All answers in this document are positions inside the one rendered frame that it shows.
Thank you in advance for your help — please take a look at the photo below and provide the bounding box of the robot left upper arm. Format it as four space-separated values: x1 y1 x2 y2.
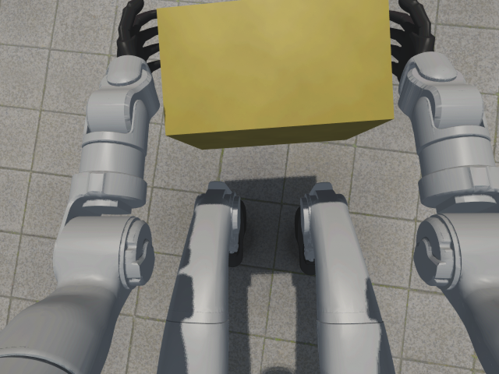
0 216 155 374

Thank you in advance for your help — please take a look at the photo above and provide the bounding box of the left robot foot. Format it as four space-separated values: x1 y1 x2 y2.
228 200 246 267

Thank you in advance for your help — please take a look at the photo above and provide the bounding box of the left robot forearm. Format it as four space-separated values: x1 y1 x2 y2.
53 55 160 280

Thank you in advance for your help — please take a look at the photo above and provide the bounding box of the right robot shin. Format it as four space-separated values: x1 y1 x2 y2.
303 182 349 260

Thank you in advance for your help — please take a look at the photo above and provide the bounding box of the carton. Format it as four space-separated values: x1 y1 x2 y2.
157 0 394 150

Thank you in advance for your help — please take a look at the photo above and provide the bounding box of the robot right upper arm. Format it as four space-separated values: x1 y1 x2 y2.
413 213 499 374

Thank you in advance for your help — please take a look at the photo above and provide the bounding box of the robot left hand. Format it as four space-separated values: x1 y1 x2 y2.
117 0 161 73

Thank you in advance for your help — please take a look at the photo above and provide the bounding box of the robot right hand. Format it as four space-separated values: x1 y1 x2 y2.
389 0 435 82

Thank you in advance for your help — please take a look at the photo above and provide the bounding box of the right robot forearm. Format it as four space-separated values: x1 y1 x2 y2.
398 51 499 213

